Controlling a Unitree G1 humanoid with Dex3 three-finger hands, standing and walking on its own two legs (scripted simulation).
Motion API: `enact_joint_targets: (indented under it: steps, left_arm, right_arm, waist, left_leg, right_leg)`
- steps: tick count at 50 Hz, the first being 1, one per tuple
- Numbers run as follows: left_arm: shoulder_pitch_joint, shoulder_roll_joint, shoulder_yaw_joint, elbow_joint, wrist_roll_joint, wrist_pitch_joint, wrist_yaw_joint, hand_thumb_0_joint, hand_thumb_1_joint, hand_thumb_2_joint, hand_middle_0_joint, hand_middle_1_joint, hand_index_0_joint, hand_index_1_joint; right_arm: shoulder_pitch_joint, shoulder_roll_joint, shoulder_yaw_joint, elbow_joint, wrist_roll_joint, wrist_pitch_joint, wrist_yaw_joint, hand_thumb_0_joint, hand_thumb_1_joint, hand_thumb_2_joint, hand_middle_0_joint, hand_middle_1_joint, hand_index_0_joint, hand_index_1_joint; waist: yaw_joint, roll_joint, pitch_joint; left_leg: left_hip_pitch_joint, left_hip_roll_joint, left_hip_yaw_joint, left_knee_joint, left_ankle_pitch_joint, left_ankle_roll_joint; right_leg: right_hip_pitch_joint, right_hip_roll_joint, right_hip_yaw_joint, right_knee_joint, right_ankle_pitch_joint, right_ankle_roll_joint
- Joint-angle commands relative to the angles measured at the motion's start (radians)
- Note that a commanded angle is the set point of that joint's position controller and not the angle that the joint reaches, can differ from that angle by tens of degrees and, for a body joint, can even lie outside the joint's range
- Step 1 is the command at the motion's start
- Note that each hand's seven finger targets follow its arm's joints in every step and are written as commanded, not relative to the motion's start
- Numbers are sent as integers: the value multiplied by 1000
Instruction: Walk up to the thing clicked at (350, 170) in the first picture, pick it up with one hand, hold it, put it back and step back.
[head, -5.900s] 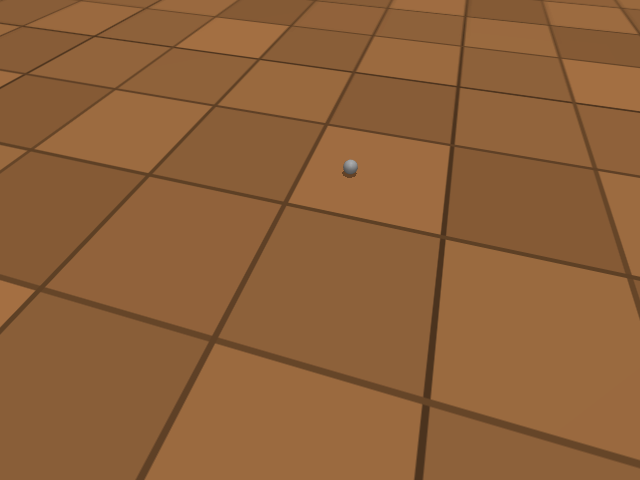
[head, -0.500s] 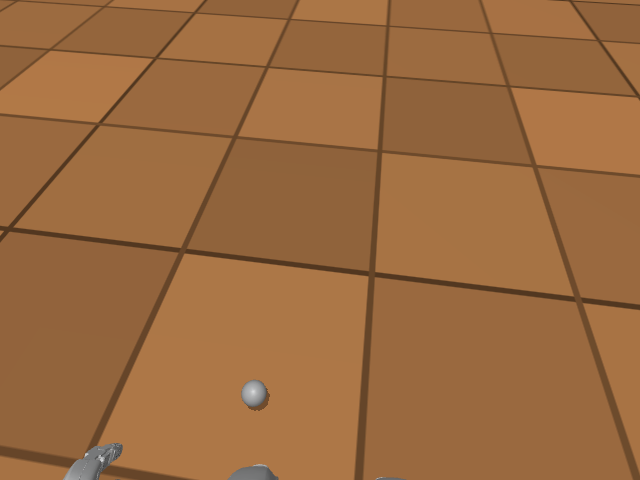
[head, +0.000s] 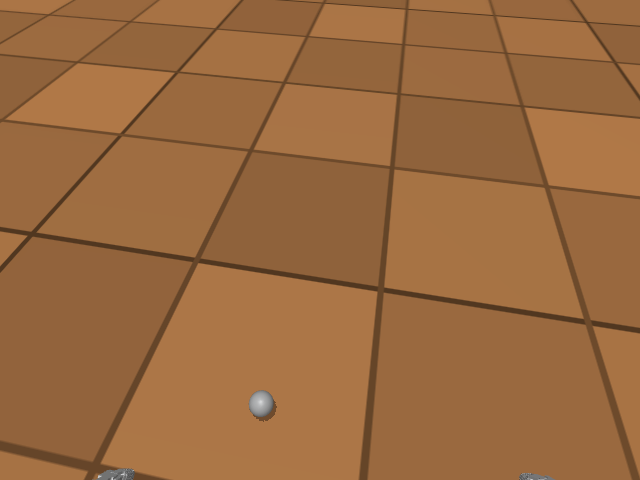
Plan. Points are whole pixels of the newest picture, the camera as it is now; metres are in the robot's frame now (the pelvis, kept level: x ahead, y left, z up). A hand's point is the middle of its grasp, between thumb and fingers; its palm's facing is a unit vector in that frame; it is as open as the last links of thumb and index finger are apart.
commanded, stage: walk up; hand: left
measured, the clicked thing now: (261, 403) +0.44 +0.19 -0.74
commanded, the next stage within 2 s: stand in 0.52 s
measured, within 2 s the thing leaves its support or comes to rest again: neither
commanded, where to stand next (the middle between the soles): +0.06 -0.03 m, yaw +2 degrees
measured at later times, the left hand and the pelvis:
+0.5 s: hand out of the picture +0.09 +0.26 -0.15, palm faces +0.02 -0.94 -0.33, open 7.4 cm; pelvis +0.01 +0.00 +0.00, yaw +1 degrees
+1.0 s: hand out of the picture +0.10 +0.25 -0.15, palm faces +0.00 -0.94 -0.33, open 7.4 cm; pelvis +0.02 +0.00 +0.01, yaw +1 degrees
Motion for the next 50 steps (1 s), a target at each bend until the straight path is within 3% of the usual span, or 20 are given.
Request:
enact_joint_targets:
  steps: [1,4,7,15,23,27,28,30,31,34,38,47,50]
  left_arm:
    - [-58,222,40,-52,3,-17,16,0,900,900,-200,-300,-200,-300]
    - [-56,215,42,-50,4,-15,14,0,900,900,-200,-300,-200,-300]
    - [-41,213,42,-49,3,-18,13,0,900,900,-200,-300,-200,-300]
    - [-28,215,41,-51,8,-19,15,0,900,900,-200,-300,-200,-300]
    - [-22,216,45,-59,7,-23,19,0,900,900,-200,-300,-200,-300]
    - [8,194,35,-46,15,-26,18,0,900,900,-200,-300,-200,-300]
    - [-8,209,38,-50,14,-29,19,0,900,900,-200,-300,-200,-300]
    - [-2,203,36,-50,15,-33,20,0,900,900,-200,-300,-200,-300]
    - [3,201,35,-45,14,-33,20,0,900,900,-200,-300,-200,-300]
    - [13,202,35,-50,13,-36,20,0,900,900,-200,-300,-200,-300]
    - [22,193,33,-52,14,-35,20,0,900,900,-200,-300,-200,-300]
    - [27,206,36,-62,14,-36,22,0,900,900,-200,-300,-200,-300]
    - [33,201,33,-64,13,-34,22,0,900,900,-200,-300,-200,-300]
  right_arm:
    - [-54,-221,-46,-52,-4,-21,-17,0,-900,-900,200,300,200,300]
    - [-44,-216,-48,-50,-7,-25,-18,0,-900,-900,200,300,200,300]
    - [-45,-211,-47,-56,-5,-26,-18,0,-900,-900,200,300,200,300]
    - [-33,-210,-52,-56,-6,-20,-18,0,-900,-900,200,300,200,300]
    - [-16,-204,-53,-60,-4,-17,-19,0,-900,-900,200,300,200,300]
    - [-19,-190,-48,-53,-24,-17,-21,0,-900,-900,200,300,200,300]
    - [-11,-188,-48,-53,-24,-19,-21,0,-900,-900,200,300,200,300]
    - [-19,-198,-51,-53,-22,-20,-22,0,-900,-900,200,300,200,300]
    - [-11,-193,-50,-47,-20,-19,-21,0,-900,-900,200,300,200,300]
    - [-15,-197,-53,-53,-19,-21,-20,0,-900,-900,200,300,200,300]
    - [-14,-202,-55,-50,-18,-21,-20,0,-900,-900,200,300,200,300]
    - [-13,-194,-52,-55,-16,-26,-22,0,-900,-900,200,300,200,300]
    - [-10,-199,-52,-53,-15,-23,-23,0,-900,-900,200,300,200,300]
  waist:
    - [-6,7,-108]
    - [-8,23,-114]
    - [-3,19,-130]
    - [-11,7,-122]
    - [-15,-4,-158]
    - [-9,15,-146]
    - [-17,-2,-148]
    - [-14,3,-132]
    - [-18,0,-106]
    - [-15,-5,-120]
    - [-14,1,-86]
    - [-10,-12,-120]
    - [-10,-7,-120]
  left_leg:
    - [31,109,-113,-122,-37,31]
    - [11,119,-125,-152,-34,30]
    - [34,118,-119,-134,30,29]
    - [38,112,-123,-140,1,28]
    - [82,106,-99,-95,143,29]
    - [104,109,-107,-137,85,28]
    - [111,109,-104,-133,127,25]
    - [117,112,-102,-132,137,29]
    - [101,111,-109,-150,86,26]
    - [123,114,-104,-141,143,29]
    - [104,107,-104,-158,75,23]
    - [138,115,-101,-153,185,23]
    - [148,114,-97,-149,176,23]
  right_leg:
    - [18,-106,97,-121,14,-38]
    - [49,-100,81,-112,24,-38]
    - [59,-104,82,-122,56,-35]
    - [53,-105,79,-137,57,-32]
    - [72,-117,76,-135,143,-29]
    - [57,-116,81,-160,89,-20]
    - [68,-121,85,-156,105,-21]
    - [55,-122,83,-163,119,-18]
    - [42,-118,82,-168,70,-16]
    - [54,-122,79,-167,111,-17]
    - [42,-118,81,-181,65,-15]
    - [79,-123,74,-167,144,-18]
    - [75,-123,76,-174,141,-17]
